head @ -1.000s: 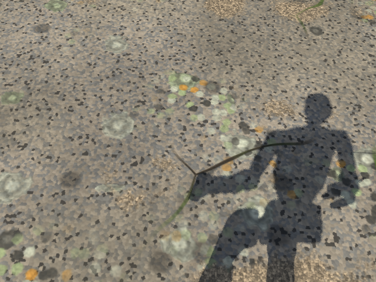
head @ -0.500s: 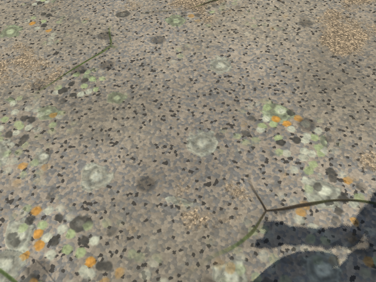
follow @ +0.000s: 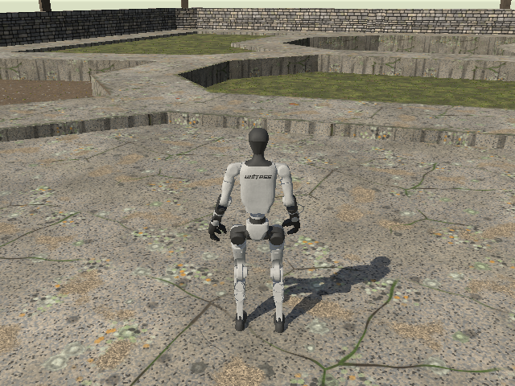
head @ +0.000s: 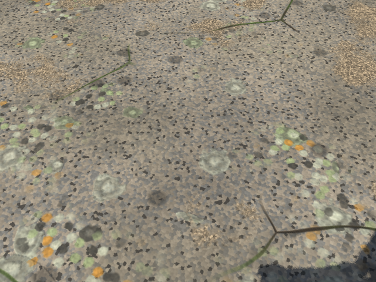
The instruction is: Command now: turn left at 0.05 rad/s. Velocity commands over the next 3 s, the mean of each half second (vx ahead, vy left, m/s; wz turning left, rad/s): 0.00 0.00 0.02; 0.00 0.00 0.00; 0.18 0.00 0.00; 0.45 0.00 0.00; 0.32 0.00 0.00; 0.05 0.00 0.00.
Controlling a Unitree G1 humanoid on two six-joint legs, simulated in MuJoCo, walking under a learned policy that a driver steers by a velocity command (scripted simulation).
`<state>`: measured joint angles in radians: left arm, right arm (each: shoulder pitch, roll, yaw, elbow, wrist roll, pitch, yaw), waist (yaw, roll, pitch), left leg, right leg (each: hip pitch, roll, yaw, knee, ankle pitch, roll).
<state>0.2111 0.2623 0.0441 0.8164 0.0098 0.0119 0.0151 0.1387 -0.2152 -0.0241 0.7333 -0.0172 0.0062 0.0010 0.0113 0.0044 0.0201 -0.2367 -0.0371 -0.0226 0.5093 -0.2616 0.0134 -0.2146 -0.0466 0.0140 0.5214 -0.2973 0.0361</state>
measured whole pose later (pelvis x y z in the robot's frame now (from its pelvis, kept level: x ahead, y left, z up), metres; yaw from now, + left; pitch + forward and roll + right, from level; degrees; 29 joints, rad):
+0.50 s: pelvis +0.00 -0.01 +0.00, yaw +0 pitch -2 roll +0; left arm 0.21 0.22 0.02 0.97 0.01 -0.01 0.03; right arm 0.21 -0.22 -0.05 0.95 0.00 0.01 -0.04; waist 0.00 0.00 0.04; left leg -0.21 0.00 -0.03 0.51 -0.26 -0.01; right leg -0.18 -0.01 0.00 0.51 -0.29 0.01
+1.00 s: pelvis +0.00 -0.02 +0.00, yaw +0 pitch -2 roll +0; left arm 0.25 0.20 0.01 1.07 0.00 -0.01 0.04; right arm 0.22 -0.20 -0.03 1.09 0.00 0.01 -0.04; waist 0.00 0.00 0.04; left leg -0.21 0.00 -0.03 0.49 -0.25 -0.02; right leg -0.18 -0.01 0.01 0.49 -0.28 0.01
